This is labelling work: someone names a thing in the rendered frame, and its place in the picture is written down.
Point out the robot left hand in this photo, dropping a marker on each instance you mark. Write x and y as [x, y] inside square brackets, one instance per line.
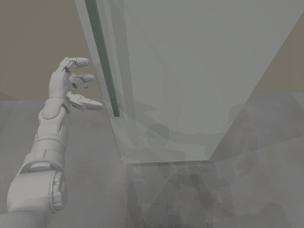
[60, 85]

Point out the fridge door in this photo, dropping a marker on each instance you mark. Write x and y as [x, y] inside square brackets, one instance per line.
[183, 69]

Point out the left robot upper arm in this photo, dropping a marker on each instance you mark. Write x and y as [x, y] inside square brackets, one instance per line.
[34, 199]

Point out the left robot forearm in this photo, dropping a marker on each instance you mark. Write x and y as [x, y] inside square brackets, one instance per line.
[50, 143]

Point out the handle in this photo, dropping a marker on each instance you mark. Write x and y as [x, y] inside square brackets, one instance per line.
[95, 22]

